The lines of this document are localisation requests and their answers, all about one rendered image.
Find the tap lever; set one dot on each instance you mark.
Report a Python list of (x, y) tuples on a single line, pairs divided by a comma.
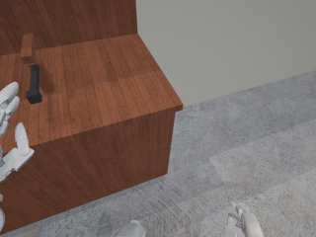
[(34, 96)]

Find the robot right hand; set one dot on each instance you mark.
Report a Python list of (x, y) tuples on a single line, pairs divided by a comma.
[(247, 226)]

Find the counter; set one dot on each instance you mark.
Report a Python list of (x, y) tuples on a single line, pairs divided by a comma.
[(106, 117)]

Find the left robot shin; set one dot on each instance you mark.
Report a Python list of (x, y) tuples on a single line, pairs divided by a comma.
[(134, 221)]

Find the robot left hand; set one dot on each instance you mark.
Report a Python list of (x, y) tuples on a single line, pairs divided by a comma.
[(17, 157)]

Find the robot left thigh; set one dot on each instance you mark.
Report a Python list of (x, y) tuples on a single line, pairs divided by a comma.
[(131, 230)]

